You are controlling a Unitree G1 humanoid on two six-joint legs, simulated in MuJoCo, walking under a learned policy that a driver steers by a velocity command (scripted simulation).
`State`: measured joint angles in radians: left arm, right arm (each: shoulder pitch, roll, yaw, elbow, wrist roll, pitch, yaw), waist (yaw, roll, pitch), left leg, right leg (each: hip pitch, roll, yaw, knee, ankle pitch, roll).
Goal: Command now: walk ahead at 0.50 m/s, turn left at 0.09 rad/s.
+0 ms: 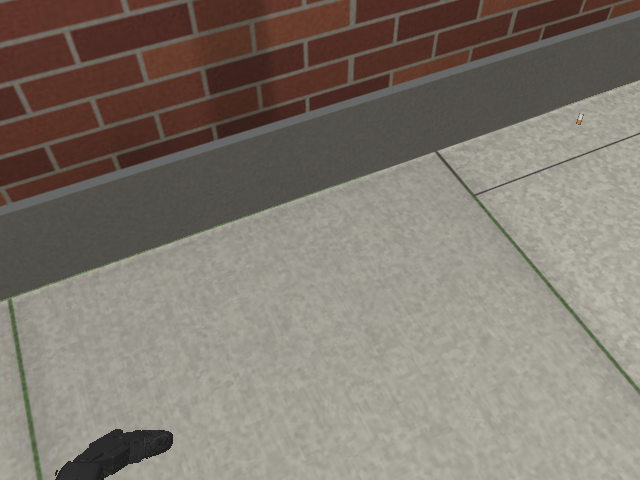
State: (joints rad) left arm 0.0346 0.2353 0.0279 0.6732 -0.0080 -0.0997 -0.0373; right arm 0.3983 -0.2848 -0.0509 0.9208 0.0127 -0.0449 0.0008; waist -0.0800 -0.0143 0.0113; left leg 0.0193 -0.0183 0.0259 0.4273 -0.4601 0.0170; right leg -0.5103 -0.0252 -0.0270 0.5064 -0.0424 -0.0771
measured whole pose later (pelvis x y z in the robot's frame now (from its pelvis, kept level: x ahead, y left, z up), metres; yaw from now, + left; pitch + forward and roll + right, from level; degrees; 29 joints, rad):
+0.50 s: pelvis +0.27 +0.02 +0.00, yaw +13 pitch +2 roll -2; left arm 0.32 0.27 0.07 0.88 -0.01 -0.06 0.02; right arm 0.07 -0.24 -0.05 0.72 0.02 -0.03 0.06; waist 0.06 0.02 0.03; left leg -0.59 0.05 0.05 0.63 -0.09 0.08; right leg 0.11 -0.01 -0.27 0.28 -0.41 0.02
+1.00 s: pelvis +0.47 +0.08 +0.02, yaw +21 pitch +0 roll +2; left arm 0.06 0.28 0.02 0.79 0.04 -0.07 0.01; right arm 0.15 -0.27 -0.03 0.82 -0.01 -0.02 -0.02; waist -0.02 -0.06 0.04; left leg -0.11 -0.10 -0.02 0.40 -0.29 0.06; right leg -0.38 -0.06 0.03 0.47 0.00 0.03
